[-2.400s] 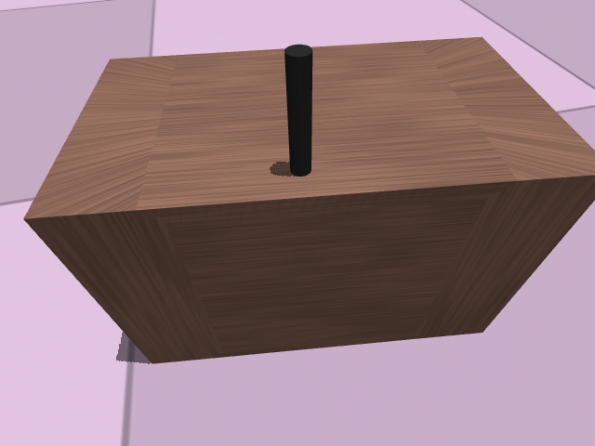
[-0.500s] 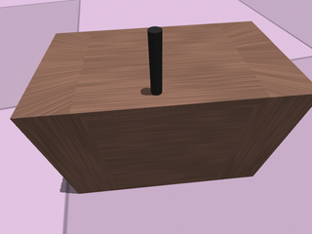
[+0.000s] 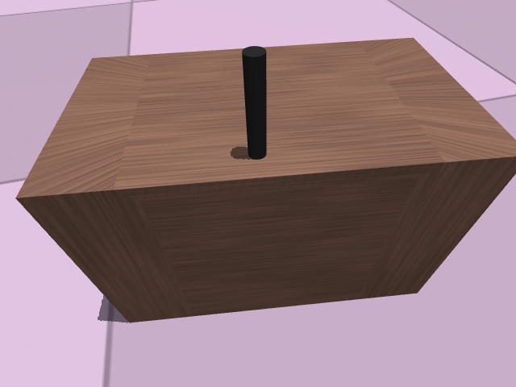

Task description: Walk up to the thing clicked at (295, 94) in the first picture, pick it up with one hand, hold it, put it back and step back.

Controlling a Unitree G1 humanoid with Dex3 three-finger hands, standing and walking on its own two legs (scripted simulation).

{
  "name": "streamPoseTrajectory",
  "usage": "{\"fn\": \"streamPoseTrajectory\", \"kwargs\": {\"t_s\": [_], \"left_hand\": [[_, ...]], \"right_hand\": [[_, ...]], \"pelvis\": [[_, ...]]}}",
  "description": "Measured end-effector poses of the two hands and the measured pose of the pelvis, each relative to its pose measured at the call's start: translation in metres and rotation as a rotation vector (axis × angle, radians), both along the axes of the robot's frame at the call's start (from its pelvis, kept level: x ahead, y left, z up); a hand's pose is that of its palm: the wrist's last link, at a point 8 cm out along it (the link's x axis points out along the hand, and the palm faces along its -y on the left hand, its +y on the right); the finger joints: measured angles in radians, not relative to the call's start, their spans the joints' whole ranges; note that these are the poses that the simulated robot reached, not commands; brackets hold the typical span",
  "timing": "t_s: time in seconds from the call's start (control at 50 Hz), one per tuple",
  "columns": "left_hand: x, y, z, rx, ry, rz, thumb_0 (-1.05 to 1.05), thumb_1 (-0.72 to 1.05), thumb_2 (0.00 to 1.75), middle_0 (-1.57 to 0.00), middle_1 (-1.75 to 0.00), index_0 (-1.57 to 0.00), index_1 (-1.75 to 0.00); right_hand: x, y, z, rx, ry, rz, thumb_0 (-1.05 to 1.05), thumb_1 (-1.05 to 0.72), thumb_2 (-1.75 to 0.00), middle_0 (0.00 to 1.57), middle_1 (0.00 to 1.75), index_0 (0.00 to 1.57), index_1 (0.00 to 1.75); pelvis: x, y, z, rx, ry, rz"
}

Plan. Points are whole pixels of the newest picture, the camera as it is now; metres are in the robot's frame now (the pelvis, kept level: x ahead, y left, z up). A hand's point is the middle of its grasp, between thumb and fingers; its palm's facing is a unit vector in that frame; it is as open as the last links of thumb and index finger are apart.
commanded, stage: stand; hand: right
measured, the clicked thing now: (255, 109) +0.64 +0.02 +0.09
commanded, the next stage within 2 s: walk up in 0.02 s
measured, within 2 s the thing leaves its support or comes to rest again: neither
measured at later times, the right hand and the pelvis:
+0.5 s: hand out of the picture +0.15 -0.12 -0.16, palm faces -0.09 +0.93 -0.35, open 7.4 cm; pelvis +0.07 +0.14 -0.03, yaw +6 degrees
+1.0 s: hand (296, 319) +0.29 -0.05 -0.18, palm faces -0.13 +0.94 -0.33, open 7.4 cm; pelvis +0.18 +0.19 -0.02, yaw +6 degrees
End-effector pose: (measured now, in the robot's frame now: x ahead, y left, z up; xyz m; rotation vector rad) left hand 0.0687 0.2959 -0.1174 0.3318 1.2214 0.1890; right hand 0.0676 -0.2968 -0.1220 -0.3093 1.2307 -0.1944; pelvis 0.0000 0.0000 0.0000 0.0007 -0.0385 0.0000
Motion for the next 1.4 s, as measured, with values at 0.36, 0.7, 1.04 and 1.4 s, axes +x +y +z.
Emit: {"fn": "streamPoseTrajectory", "kwargs": {"t_s": [0.36, 0.7, 1.04, 1.4], "left_hand": [[-0.039, 0.143, 0.003, 0.149, 0.024, 0.139, 0.01, 0.89, 0.90, -0.21, -0.30, -0.20, -0.31], [0.082, 0.207, 0.000, 0.046, -0.028, 0.055, 0.00, 0.90, 0.90, -0.20, -0.30, -0.20, -0.30], [0.173, 0.197, -0.007, 0.018, -0.124, 0.057, 0.01, 0.90, 0.90, -0.21, -0.30, -0.20, -0.30], [0.187, 0.232, -0.020, -0.018, -0.046, 0.104, 0.01, 0.90, 0.90, -0.20, -0.30, -0.20, -0.30]], "right_hand": [[0.052, 0.057, -0.005, -0.030, 0.045, 0.100, 0.00, -0.91, -0.90, 0.20, 0.30, 0.20, 0.30], [0.112, 0.172, 0.007, -0.001, -0.038, 0.078, 0.00, -0.90, -0.90, 0.21, 0.30, 0.20, 0.30], [0.231, 0.205, -0.016, 0.008, -0.094, 0.154, 0.00, -0.91, -0.90, 0.21, 0.30, 0.20, 0.30], [0.246, 0.202, 0.010, -0.100, -0.085, 0.142, 0.00, -0.90, -0.90, 0.21, 0.30, 0.20, 0.30]], "pelvis": [[0.042, 0.091, -0.024, -0.054, -0.021, 0.096], [0.127, 0.181, -0.013, 0.003, -0.015, 0.097], [0.180, 0.196, -0.024, 0.012, 0.003, 0.106], [0.195, 0.210, -0.019, -0.007, -0.004, 0.099]]}}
